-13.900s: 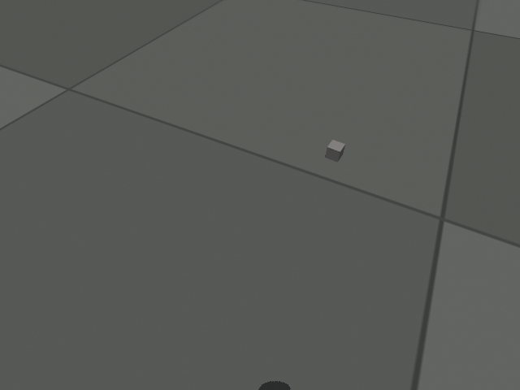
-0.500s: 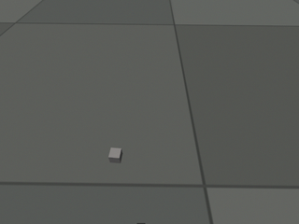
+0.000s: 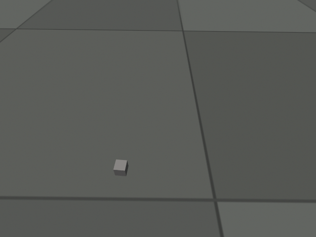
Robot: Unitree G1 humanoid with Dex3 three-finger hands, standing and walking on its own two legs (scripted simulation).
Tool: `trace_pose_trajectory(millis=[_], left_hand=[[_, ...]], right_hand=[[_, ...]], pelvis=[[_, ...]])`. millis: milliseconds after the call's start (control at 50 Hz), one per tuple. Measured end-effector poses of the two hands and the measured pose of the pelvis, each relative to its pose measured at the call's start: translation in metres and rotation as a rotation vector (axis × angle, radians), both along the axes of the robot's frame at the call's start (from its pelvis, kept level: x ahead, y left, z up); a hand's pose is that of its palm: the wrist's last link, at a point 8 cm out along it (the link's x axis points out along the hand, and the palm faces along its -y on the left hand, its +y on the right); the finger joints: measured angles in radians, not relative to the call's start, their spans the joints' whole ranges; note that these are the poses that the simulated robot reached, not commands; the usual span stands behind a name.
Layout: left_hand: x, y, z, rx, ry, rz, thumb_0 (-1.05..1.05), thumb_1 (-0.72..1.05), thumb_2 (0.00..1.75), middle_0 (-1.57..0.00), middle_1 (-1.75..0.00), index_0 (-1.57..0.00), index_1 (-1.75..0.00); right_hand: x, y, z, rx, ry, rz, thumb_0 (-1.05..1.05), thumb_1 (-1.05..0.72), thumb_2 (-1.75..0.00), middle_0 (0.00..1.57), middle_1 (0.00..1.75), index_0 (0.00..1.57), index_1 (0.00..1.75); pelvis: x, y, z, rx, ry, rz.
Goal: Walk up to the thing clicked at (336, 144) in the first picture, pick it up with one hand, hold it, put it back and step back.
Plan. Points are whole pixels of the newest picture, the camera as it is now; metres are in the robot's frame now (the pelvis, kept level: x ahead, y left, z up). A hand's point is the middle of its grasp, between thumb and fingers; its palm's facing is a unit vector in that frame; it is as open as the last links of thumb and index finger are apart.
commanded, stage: walk up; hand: left
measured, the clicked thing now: (121, 167) +0.72 +0.25 -0.74
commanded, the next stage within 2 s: none
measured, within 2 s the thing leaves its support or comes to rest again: neither
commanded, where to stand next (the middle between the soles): +0.33 +0.02 m, yaw +0 degrees
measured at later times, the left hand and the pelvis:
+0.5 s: hand out of the picture +0.18 +0.31 -0.15, palm faces -0.10 -0.93 -0.35, open 7.4 cm; pelvis +0.12 +0.04 -0.01, yaw -2 degrees
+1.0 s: hand (75, 185) +0.34 +0.29 -0.18, palm faces -0.03 -0.94 -0.35, open 7.3 cm; pelvis +0.25 +0.03 -0.03, yaw -1 degrees
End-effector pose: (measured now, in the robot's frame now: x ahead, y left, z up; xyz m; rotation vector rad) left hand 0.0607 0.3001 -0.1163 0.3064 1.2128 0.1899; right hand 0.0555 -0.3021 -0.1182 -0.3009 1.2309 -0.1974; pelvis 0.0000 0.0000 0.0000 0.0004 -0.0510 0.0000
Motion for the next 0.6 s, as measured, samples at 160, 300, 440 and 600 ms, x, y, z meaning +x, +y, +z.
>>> trace_pose_trajectory(millis=[160,300,440,600], left_hand=[[-0.017,0.033,-0.003,0.024,0.018,0.053,0.01,0.90,0.89,-0.21,-0.30,-0.21,-0.30],[0.006,0.066,-0.016,0.031,0.098,0.032,0.01,0.91,0.89,-0.21,-0.30,-0.21,-0.30],[0.076,0.065,-0.004,0.017,0.043,-0.044,0.01,0.91,0.89,-0.21,-0.30,-0.21,-0.30],[0.186,0.039,0.005,0.048,-0.072,-0.117,0.01,0.91,0.89,-0.21,-0.30,-0.21,-0.30]], right_hand=[[0.027,-0.002,0.004,-0.051,-0.007,0.038,0.01,-0.91,-0.90,0.21,0.30,0.21,0.30],[0.048,0.018,0.015,-0.086,-0.078,0.010,0.01,-0.91,-0.90,0.21,0.30,0.21,0.30],[0.056,0.028,0.019,-0.062,-0.038,-0.025,0.01,-0.91,-0.90,0.21,0.30,0.21,0.30],[0.092,0.012,-0.012,-0.011,0.000,-0.052,0.01,-0.90,-0.90,0.21,0.30,0.21,0.30]], pelvis=[[0.022,0.019,-0.008,-0.032,0.001,0.019],[0.056,0.040,-0.014,-0.001,-0.008,-0.002],[0.098,0.041,-0.005,0.009,-0.014,-0.021],[0.159,0.023,-0.021,0.022,-0.016,-0.031]])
